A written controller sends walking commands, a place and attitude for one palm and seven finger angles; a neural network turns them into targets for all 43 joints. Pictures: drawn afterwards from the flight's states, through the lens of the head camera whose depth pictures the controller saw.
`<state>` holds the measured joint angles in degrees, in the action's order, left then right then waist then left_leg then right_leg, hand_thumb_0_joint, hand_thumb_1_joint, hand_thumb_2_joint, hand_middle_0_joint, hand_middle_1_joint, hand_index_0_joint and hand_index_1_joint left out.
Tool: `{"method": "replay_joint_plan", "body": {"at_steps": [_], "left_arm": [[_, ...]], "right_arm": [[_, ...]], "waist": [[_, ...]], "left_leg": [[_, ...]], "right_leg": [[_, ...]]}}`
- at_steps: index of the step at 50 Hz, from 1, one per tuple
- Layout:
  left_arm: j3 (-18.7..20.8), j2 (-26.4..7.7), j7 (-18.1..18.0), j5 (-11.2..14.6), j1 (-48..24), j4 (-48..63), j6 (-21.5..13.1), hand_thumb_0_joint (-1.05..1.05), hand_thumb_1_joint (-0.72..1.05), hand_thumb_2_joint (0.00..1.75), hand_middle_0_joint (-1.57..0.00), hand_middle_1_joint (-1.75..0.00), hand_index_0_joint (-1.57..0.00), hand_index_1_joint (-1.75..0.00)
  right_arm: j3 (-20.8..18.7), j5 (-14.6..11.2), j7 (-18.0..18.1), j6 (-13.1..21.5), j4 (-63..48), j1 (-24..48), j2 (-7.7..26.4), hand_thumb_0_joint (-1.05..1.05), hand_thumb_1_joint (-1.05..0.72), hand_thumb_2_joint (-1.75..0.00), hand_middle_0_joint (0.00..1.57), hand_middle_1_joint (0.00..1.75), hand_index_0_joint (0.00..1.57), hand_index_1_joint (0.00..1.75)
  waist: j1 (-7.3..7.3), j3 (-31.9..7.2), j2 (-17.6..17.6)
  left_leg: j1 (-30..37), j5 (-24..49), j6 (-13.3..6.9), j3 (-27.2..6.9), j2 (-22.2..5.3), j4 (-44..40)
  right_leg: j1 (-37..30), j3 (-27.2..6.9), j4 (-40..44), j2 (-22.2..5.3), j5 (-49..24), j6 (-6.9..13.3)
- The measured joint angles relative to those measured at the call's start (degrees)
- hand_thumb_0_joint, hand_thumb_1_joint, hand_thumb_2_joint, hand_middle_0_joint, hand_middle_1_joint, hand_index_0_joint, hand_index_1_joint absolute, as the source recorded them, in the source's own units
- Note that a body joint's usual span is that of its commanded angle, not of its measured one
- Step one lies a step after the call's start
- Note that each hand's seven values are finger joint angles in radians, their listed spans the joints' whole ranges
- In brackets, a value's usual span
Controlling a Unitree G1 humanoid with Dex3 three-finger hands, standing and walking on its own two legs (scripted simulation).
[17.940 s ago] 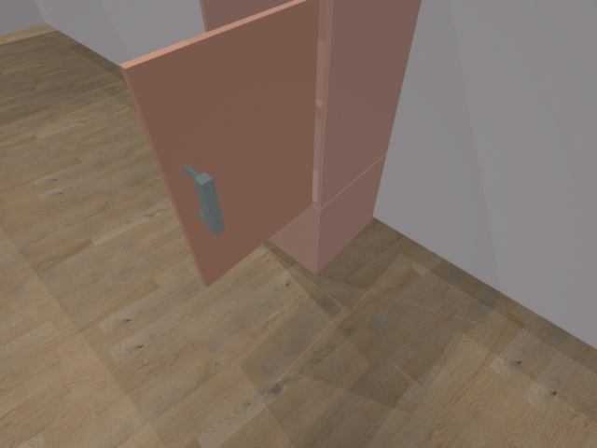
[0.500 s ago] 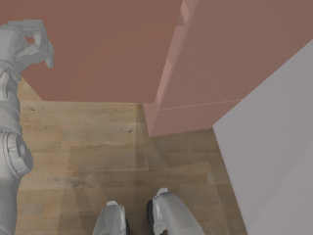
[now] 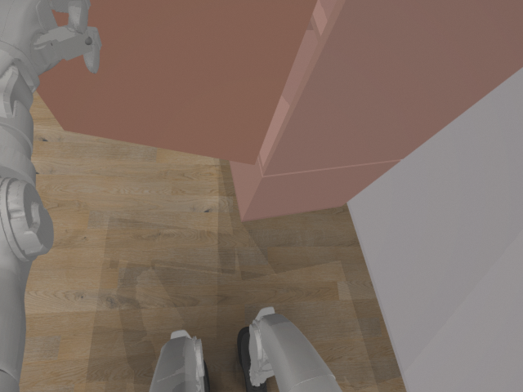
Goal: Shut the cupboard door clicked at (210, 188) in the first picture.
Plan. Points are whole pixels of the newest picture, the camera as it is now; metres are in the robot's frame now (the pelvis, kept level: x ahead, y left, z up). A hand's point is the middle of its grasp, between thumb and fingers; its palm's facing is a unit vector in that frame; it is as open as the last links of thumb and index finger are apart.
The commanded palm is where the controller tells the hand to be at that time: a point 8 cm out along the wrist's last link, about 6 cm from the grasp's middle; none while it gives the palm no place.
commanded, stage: push the door shut along its arc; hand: left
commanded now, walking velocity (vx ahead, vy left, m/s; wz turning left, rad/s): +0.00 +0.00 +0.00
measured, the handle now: out of the picture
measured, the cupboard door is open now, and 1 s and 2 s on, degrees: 72 61 61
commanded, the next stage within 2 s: pull the fist back off the door in 0.20 s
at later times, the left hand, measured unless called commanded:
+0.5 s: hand (110, 21) +0.62 +0.13 +0.08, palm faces +0.12 -0.99 +0.03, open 3.2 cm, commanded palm +0.58 +0.14 +0.09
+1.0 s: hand (117, 84) +0.52 +0.12 +0.08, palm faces +0.06 -1.00 +0.00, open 3.1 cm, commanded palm +0.50 +0.16 +0.09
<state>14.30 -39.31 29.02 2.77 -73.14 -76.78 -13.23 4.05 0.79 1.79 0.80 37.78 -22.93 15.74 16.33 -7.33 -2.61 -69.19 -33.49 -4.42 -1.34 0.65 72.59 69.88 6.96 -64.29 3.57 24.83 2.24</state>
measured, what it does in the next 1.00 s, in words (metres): stands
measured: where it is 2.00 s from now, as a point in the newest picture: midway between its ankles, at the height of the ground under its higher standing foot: outside the picture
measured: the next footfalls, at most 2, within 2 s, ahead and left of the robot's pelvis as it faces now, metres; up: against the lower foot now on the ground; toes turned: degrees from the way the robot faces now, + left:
none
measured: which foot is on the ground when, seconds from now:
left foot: down 0.00-1.00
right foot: down 0.00-1.00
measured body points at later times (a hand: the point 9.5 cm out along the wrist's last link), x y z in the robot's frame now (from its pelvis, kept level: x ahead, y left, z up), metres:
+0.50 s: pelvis +0.01 -0.01 +0.00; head +0.21 +0.01 +0.40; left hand +0.61 +0.18 +0.08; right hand -0.04 -0.25 -0.09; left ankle -0.01 +0.06 -0.63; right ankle +0.04 -0.11 -0.63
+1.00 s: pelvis +0.00 -0.02 +0.03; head +0.14 -0.01 +0.46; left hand +0.51 +0.17 +0.08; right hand -0.01 -0.29 -0.08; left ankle -0.01 +0.06 -0.63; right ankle +0.04 -0.11 -0.63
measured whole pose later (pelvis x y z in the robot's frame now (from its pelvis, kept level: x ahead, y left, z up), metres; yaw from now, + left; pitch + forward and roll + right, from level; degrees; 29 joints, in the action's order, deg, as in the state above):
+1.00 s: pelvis +0.00 -0.02 +0.03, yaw +1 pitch +24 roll -2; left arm 18.8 -22.3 3.7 3.7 -52.9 -70.7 -25.8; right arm 0.7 2.2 -3.9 -2.1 35.0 -24.8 16.0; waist 11.6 -7.7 -1.9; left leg -57.5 -30.4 -2.6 0.2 0.7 63.5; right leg 60.2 4.7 -58.7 3.8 23.2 3.8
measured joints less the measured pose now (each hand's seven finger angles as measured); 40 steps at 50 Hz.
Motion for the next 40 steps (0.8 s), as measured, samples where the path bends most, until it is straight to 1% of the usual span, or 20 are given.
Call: {"method": "replay_joint_plan", "body": {"at_steps": [4,9,16,17,19,21,22,24,25,26,27,29,32,34,37,40], "left_arm": [[-1.01,-0.44,-0.61,-0.64,-2.11,-0.36,0.67,0.02,0.99,0.98,-1.30,-1.50,-1.29,-1.50],[-1.81,-0.17,-0.21,-0.83,-3.44,0.30,1.49,0.03,1.00,0.99,-1.30,-1.50,-1.29,-1.50],[-1.54,-1.03,-0.63,-1.75,-5.48,-0.92,3.16,0.02,1.01,1.00,-1.30,-1.50,-1.29,-1.50],[0.77,-0.52,-2.06,-1.60,-5.66,-1.13,3.64,0.03,1.00,0.99,-1.30,-1.50,-1.29,-1.50],[5.13,1.15,-9.58,-0.39,-5.35,-1.13,4.00,0.03,0.97,0.98,-1.30,-1.50,-1.30,-1.50],[8.41,2.89,-17.24,0.18,-4.09,-0.02,3.63,0.03,0.95,0.96,-1.30,-1.50,-1.29,-1.50],[9.51,3.94,-21.04,-0.26,-2.90,1.24,2.90,0.03,0.94,0.95,-1.30,-1.50,-1.29,-1.50],[9.79,6.03,-27.54,-2.65,0.28,4.15,0.10,0.03,0.93,0.93,-1.30,-1.50,-1.29,-1.50],[9.50,6.86,-29.60,-4.10,1.84,5.18,-1.55,0.02,0.93,0.93,-1.29,-1.50,-1.29,-1.50],[9.05,7.54,-30.85,-5.31,3.31,6.00,-3.00,0.02,0.92,0.92,-1.29,-1.50,-1.29,-1.50],[8.61,8.17,-31.30,-6.13,4.61,6.61,-4.20,0.02,0.92,0.92,-1.29,-1.50,-1.29,-1.50],[8.44,9.34,-30.46,-6.55,6.66,7.16,-5.60,0.02,0.91,0.91,-1.29,-1.50,-1.29,-1.50],[9.25,10.70,-28.07,-5.27,8.67,6.30,-5.98,0.02,0.91,0.90,-1.29,-1.50,-1.29,-1.50],[10.32,11.18,-27.23,-4.44,9.74,5.37,-6.19,0.02,0.90,0.90,-1.30,-1.50,-1.29,-1.50],[10.55,11.31,-27.59,-3.95,11.54,4.59,-7.79,0.02,0.90,0.90,-1.30,-1.50,-1.29,-1.50],[9.69,11.50,-27.71,-3.70,13.46,4.47,-10.09,0.02,0.90,0.90,-1.30,-1.50,-1.29,-1.50]], "right_arm": [[-0.02,0.28,-0.11,0.30,0.45,0.02,-0.22,0.01,-0.90,-0.90,0.20,0.30,0.21,0.30],[-0.10,0.50,-0.30,0.33,1.15,-0.07,-0.63,0.01,-0.90,-0.90,0.20,0.30,0.21,0.30],[0.34,0.64,-0.42,0.66,1.15,-0.12,-0.98,0.01,-0.90,-0.90,0.20,0.30,0.21,0.30],[0.30,0.98,-0.49,0.63,0.63,-0.48,-0.96,0.01,-0.90,-0.90,0.20,0.30,0.21,0.30],[0.30,1.64,-1.47,0.59,-0.97,-1.51,-0.90,0.01,-0.91,-0.90,0.20,0.30,0.21,0.30],[0.31,2.52,-2.89,0.41,-2.41,-2.44,-1.19,0.01,-0.91,-0.90,0.20,0.30,0.21,0.30],[0.24,3.05,-3.71,0.30,-3.06,-2.93,-1.43,0.00,-0.91,-0.90,0.20,0.30,0.20,0.30],[0.02,3.98,-5.46,0.23,-3.88,-3.87,-1.86,0.00,-0.91,-0.90,0.20,0.30,0.20,0.30],[-0.06,4.29,-6.27,0.13,-3.92,-4.15,-2.07,0.00,-0.91,-0.90,0.20,0.30,0.20,0.30],[-0.14,4.47,-6.95,-0.12,-3.76,-4.27,-2.28,0.00,-0.91,-0.90,0.20,0.30,0.20,0.30],[-0.24,4.48,-7.46,-0.50,-3.46,-4.29,-2.52,0.00,-0.91,-0.90,0.20,0.30,0.21,0.30],[-0.38,4.21,-7.84,-1.41,-2.79,-4.24,-2.94,0.00,-0.91,-0.90,0.20,0.30,0.21,0.30],[-0.63,3.40,-7.45,-2.42,-2.22,-4.34,-3.12,0.00,-0.91,-0.90,0.20,0.30,0.21,0.30],[-0.82,3.00,-7.01,-2.70,-2.29,-4.53,-2.86,0.01,-0.91,-0.90,0.20,0.30,0.21,0.30],[-1.35,2.79,-6.59,-2.65,-2.79,-4.93,-2.05,0.01,-0.91,-0.90,0.20,0.30,0.21,0.30],[-1.96,2.65,-6.52,-2.63,-2.97,-4.94,-1.10,0.01,-0.91,-0.90,0.20,0.30,0.20,0.30]], "waist": [[0.58,0.02,-0.13],[1.01,-0.10,-0.18],[2.04,-0.14,-0.28],[1.94,-0.16,-0.55],[1.59,-0.14,-1.10],[1.26,0.02,-1.16],[1.02,0.07,-1.14],[0.48,-0.01,-1.26],[0.25,-0.01,-1.30],[0.05,0.08,-1.29],[-0.13,0.22,-1.22],[-0.41,0.45,-0.94],[-0.54,0.21,-0.59],[-0.54,-0.18,-0.46],[-0.69,-0.89,-0.49],[-1.42,-1.29,-0.51]], "left_leg": [[-1.14,-0.32,0.10,-0.20,-0.04,0.72],[-1.96,-0.78,0.28,-0.23,-0.23,1.30],[-2.41,-1.35,0.52,-0.06,-0.63,1.72],[-2.61,-1.42,0.59,-0.16,-0.73,1.81],[-2.80,-1.33,0.75,-0.22,-0.89,1.56],[-2.46,-0.97,0.89,0.12,-0.95,0.75],[-2.19,-0.74,0.95,0.33,-0.97,0.24],[-1.72,-0.27,1.09,0.68,-0.97,-0.71],[-1.40,-0.10,1.17,0.82,-0.95,-1.09],[-0.93,-0.02,1.20,0.92,-0.95,-1.47],[-0.34,0.02,1.23,1.02,-0.95,-1.88],[1.11,0.23,1.32,1.16,-0.98,-2.83],[3.66,0.82,1.56,1.22,-1.04,-4.74],[5.49,1.22,1.72,1.26,-1.13,-6.06],[7.89,1.62,1.89,1.39,-1.21,-7.60],[9.80,1.82,1.94,1.63,-1.15,-8.48]], "right_leg": [[1.09,0.23,-0.65,0.02,0.32,0.11],[2.03,0.28,-1.29,0.21,0.74,0.32],[2.82,0.13,-1.98,0.61,1.22,0.72],[2.97,0.23,-1.95,0.72,1.23,0.76],[3.13,0.25,-1.56,0.87,1.05,0.79],[2.99,-0.12,-1.02,0.94,0.73,0.78],[2.86,-0.36,-0.68,0.98,0.53,0.78],[2.60,-0.77,-0.07,1.00,0.21,0.82],[2.39,-0.94,0.15,1.01,0.12,0.87],[2.04,-1.07,0.35,1.03,0.06,0.93],[1.57,-1.20,0.57,1.06,0.02,1.00],[0.29,-1.41,1.24,1.13,-0.13,1.15],[-2.14,-1.60,2.86,1.26,-0.57,1.37],[-3.90,-1.75,4.08,1.41,-0.91,1.50],[-6.17,-1.99,5.39,1.55,-1.24,1.65],[-7.89,-2.28,5.94,1.54,-1.31,1.72]]}}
